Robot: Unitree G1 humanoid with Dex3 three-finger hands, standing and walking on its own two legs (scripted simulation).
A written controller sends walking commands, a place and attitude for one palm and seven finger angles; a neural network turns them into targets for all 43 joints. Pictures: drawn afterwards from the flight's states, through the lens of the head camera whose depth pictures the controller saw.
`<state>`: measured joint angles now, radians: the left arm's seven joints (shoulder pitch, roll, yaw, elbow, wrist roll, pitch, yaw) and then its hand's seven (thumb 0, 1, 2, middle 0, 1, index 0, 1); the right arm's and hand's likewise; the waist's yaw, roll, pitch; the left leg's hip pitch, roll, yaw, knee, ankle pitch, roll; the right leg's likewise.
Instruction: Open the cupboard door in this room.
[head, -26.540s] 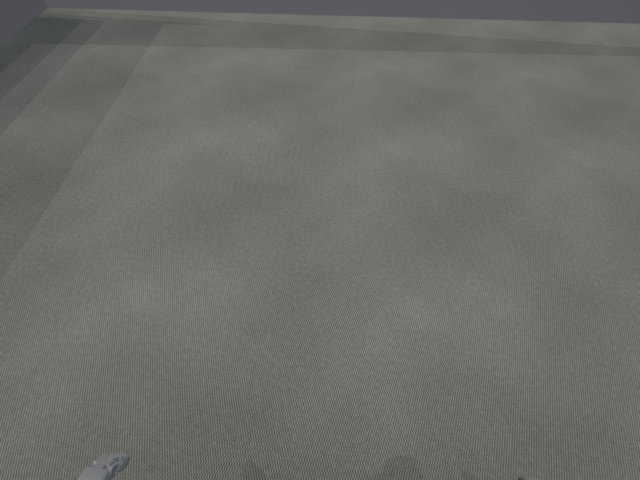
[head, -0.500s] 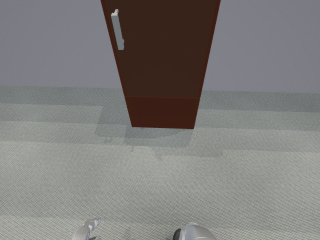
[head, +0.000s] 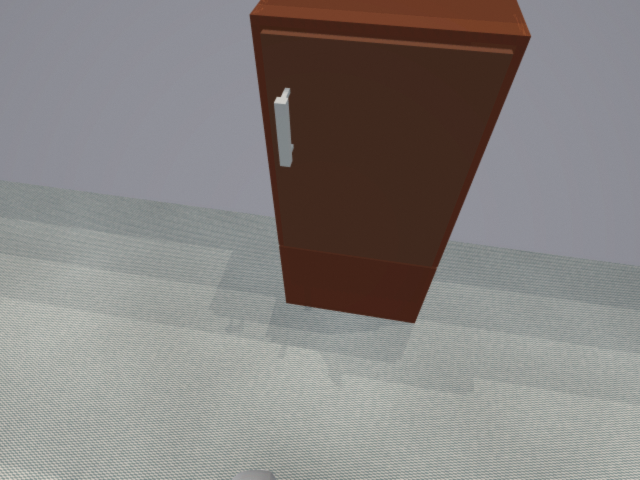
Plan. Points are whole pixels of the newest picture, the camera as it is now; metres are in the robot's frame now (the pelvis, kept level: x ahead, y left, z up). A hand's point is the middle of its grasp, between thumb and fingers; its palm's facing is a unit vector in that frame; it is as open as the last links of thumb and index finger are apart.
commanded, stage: take the last steps up to it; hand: left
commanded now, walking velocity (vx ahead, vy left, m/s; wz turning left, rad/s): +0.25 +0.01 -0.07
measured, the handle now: (286, 128) +0.73 +0.18 +0.02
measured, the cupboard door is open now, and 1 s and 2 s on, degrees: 0 0 0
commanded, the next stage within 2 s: come to a stop and stand still in 0.28 s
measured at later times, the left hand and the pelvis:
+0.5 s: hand (234, 388) +0.27 +0.19 -0.17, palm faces -0.07 -0.97 -0.25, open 7.4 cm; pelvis +0.15 +0.00 -0.02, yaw -4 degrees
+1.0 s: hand (164, 434) +0.18 +0.28 -0.18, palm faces +0.01 -0.96 -0.26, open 7.4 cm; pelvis +0.12 +0.08 -0.02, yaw -4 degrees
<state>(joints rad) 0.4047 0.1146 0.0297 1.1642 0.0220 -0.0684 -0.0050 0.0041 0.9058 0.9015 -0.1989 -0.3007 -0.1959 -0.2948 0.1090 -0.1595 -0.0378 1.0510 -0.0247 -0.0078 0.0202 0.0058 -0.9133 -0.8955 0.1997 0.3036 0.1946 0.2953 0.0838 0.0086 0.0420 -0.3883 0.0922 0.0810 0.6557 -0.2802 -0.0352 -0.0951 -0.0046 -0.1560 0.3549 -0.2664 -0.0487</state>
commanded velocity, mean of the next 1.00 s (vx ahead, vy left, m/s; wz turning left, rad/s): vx -0.02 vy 0.03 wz -0.02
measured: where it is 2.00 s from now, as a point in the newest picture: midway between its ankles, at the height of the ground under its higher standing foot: outside the picture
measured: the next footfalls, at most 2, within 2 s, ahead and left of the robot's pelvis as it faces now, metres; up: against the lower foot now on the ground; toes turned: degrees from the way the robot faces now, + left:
left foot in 0.08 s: +0.10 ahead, +0.15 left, +0.00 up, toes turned +8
right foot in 0.46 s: +0.25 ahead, -0.12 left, +0.00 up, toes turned -12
